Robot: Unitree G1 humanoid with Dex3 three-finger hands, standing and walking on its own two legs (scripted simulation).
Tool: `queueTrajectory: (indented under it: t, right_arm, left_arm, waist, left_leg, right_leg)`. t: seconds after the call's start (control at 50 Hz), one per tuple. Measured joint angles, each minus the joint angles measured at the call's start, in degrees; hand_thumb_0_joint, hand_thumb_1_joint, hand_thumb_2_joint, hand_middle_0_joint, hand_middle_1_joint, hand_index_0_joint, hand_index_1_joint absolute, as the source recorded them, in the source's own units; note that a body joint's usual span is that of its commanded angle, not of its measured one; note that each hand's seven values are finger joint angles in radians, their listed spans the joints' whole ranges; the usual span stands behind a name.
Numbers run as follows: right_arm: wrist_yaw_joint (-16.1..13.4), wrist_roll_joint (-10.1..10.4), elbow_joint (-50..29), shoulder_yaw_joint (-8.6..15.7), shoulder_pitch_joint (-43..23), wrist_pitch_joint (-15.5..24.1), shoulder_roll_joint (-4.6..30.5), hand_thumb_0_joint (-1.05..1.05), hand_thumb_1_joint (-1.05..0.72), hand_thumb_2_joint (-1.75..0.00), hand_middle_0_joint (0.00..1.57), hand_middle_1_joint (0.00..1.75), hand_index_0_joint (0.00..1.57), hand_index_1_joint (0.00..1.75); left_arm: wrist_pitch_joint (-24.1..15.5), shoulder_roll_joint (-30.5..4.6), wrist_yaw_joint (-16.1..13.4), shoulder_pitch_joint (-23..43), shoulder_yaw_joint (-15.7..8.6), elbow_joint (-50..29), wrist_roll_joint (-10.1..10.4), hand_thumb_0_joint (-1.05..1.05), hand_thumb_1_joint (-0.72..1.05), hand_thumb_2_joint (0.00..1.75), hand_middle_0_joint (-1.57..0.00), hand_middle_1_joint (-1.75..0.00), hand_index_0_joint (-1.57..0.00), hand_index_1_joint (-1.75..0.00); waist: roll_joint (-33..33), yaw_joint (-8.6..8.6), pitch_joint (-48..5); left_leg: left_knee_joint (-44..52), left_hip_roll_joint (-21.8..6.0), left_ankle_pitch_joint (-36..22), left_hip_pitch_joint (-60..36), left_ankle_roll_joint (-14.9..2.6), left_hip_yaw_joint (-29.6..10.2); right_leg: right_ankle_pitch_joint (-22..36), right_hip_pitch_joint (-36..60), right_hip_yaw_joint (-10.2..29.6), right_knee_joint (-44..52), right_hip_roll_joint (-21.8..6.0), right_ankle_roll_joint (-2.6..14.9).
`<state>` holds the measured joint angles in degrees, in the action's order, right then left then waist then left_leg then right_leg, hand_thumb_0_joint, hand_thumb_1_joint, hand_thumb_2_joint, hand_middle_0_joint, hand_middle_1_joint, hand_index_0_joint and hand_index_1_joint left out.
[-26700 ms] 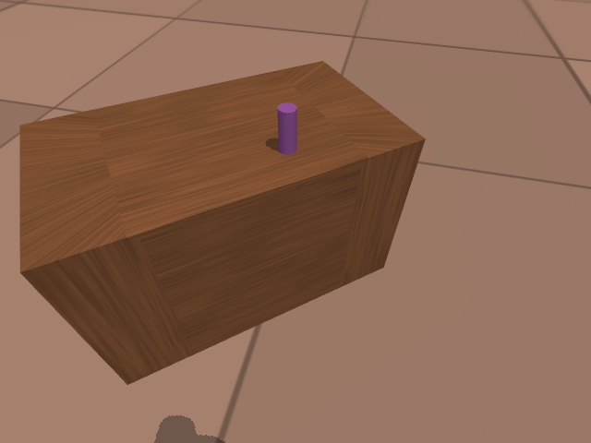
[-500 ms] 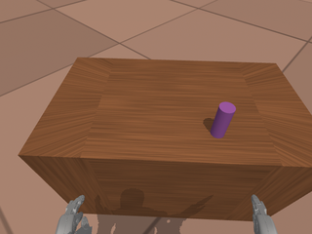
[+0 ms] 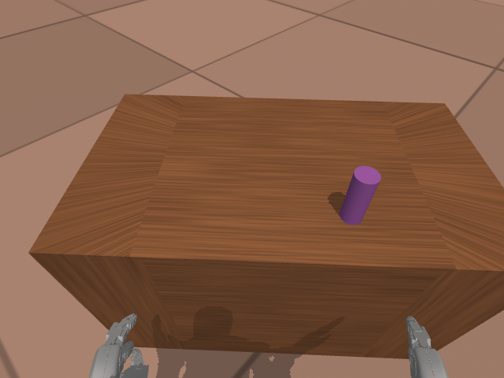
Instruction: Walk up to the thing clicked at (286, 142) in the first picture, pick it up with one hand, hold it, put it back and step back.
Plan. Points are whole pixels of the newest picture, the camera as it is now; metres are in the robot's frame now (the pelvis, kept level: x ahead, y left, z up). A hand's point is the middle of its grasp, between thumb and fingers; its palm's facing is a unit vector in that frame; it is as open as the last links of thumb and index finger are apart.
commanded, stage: home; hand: right
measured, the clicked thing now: (358, 196) +0.49 -0.19 -0.01
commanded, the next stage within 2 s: stand in 0.48 s
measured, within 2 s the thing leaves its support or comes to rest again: neither
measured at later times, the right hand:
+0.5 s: hand out of the picture +0.11 -0.24 -0.11, palm faces -0.05 +0.93 -0.37, open 17.4 cm
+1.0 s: hand out of the picture +0.05 -0.26 -0.10, palm faces -0.03 +0.94 -0.35, open 9.9 cm
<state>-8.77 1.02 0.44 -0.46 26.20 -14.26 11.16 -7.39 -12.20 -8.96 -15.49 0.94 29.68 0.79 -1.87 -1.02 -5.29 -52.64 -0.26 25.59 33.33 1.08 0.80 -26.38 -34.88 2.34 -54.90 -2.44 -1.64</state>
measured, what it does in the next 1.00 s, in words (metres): rises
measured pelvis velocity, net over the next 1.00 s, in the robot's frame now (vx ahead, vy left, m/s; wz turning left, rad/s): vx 0.00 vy -0.01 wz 0.01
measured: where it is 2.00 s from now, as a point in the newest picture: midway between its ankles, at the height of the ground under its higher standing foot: outside the picture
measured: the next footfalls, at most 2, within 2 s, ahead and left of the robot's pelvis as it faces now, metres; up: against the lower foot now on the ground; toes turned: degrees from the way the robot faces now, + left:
none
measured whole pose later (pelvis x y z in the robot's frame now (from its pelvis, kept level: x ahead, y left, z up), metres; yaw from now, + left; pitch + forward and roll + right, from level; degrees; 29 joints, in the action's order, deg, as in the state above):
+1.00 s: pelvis +0.00 -0.01 +0.05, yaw +1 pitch -4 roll +0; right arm -0.8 -1.1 61.7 -0.4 11.3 0.8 19.0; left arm -0.8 -18.2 0.5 -8.6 0.0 62.1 -0.8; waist -0.4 0.6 3.2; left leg -26.1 -2.3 12.9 9.2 2.1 -1.1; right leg -12.9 -9.3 -0.3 -26.2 -0.6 -0.4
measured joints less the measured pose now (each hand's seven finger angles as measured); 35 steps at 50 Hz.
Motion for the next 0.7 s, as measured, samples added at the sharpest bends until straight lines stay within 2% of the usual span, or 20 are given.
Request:
queueTrajectory:
  t: [0.22,0.28,0.32,0.4,0.54,0.7]
  right_arm:
    - [0.0,0.0,-0.2,-0.1,0.2,0.1,-0.1,-0.01,0.54,-0.05,0.05,0.05,0.06,0.05]
    - [3.3,-4.2,10.9,-1.0,-4.5,6.8,2.6,-0.01,0.54,-0.05,0.05,0.05,0.06,0.05]
    - [5.3,-5.3,19.2,-0.9,-7.5,9.7,4.5,-0.01,0.54,-0.05,0.05,0.05,0.06,0.05]
    - [7.5,-4.5,30.2,0.3,-9.3,13.0,7.3,-0.01,0.54,-0.05,0.06,0.05,0.06,0.05]
    - [7.9,-3.7,41.9,1.5,-10.2,14.5,9.0,-0.01,0.53,-0.05,0.05,0.05,0.06,0.05]
    - [7.8,-2.9,50.9,1.3,-12.0,14.7,8.8,-0.01,0.46,-0.12,0.1,0.11,0.1,0.11]
  left_arm:
    - [0.1,0.0,0.1,-0.2,0.0,0.0,0.0,0.01,0.9,0.9,-0.21,-0.3,-0.2,-0.3]
    - [1.4,-1.6,3.5,2.6,0.3,5.8,-4.6,0.01,0.9,0.9,-0.21,-0.3,-0.2,-0.3]
    - [3.2,-3.2,5.9,4.2,0.4,9.6,-5.6,0.01,0.9,0.9,-0.21,-0.3,-0.2,-0.3]
    - [5.2,-5.4,8.3,4.7,-0.9,13.7,-4.2,0.01,0.9,0.9,-0.21,-0.3,-0.2,-0.3]
    - [6.3,-8.2,9.3,2.7,-2.9,19.7,-3.3,0.01,0.9,0.9,-0.21,-0.3,-0.2,-0.3]
    - [6.8,-7.6,9.3,2.5,-2.2,25.9,-2.5,0.01,0.91,0.9,-0.21,-0.3,-0.2,-0.3]
  waist:
    - [0.0,0.13,0.0]
    - [1.2,1.16,2.8]
    - [1.7,1.42,3.5]
    - [2.6,0.87,4.7]
    - [3.1,0.46,6.0]
    - [2.9,1.11,7.1]
  left_leg:
    - [-0.2,0.0,0.1,0.2,-0.09,-0.1]
    - [0.0,-0.5,0.2,-2.6,-0.45,-1.0]
    - [0.4,-0.9,0.1,-3.9,-0.53,-1.4]
    - [1.9,-1.4,-0.3,-6.5,-0.23,-1.8]
    - [6.7,-1.7,-2.2,-11.1,0.32,-1.8]
    - [14.0,-1.6,-5.8,-16.6,0.63,-2.0]
  right_leg:
    - [0.0,-0.1,-0.1,0.1,0.0,-0.09]
    - [0.5,3.6,-1.1,1.7,0.5,0.39]
    - [0.9,5.3,-1.5,2.7,0.9,0.63]
    - [1.7,8.4,-2.0,5.1,1.4,0.72]
    - [3.3,12.6,-2.1,9.2,1.6,1.16]
    - [6.2,17.7,-2.5,15.4,1.5,1.53]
